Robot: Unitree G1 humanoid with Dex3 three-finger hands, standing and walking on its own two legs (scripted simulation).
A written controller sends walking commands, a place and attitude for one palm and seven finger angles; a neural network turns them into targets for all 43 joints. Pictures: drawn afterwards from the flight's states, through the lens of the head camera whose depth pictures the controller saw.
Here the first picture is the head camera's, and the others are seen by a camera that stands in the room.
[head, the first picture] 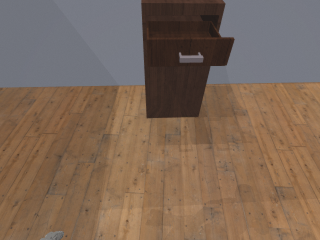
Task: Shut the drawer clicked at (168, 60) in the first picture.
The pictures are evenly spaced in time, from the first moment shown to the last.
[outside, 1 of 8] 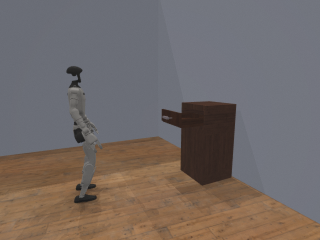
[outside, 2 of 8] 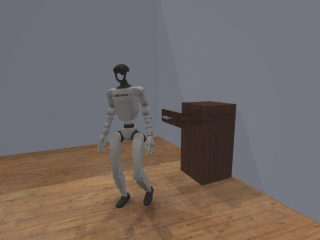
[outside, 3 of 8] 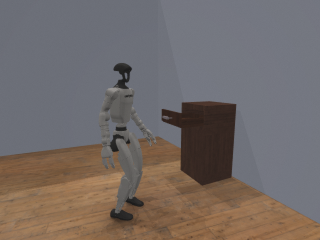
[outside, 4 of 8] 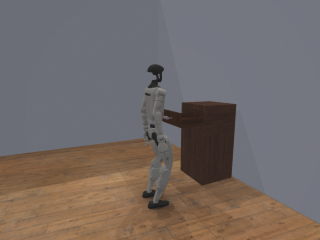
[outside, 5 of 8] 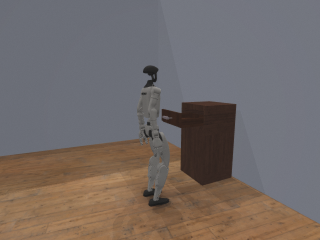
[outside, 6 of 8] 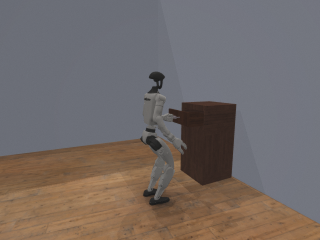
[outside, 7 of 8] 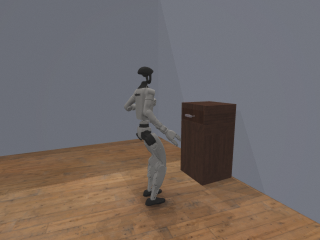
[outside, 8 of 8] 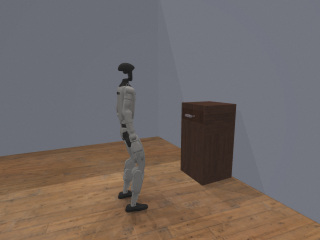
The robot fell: no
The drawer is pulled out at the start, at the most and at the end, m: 0.30 0.30 0.00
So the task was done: yes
